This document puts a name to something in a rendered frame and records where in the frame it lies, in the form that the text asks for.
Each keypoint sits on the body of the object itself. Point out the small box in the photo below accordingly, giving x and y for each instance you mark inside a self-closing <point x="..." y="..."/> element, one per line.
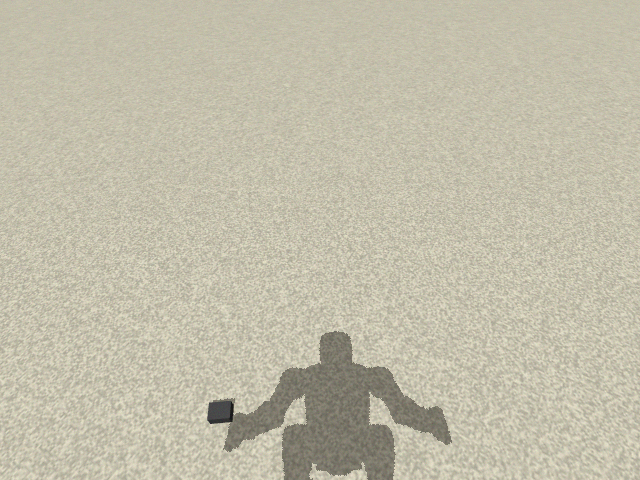
<point x="220" y="412"/>

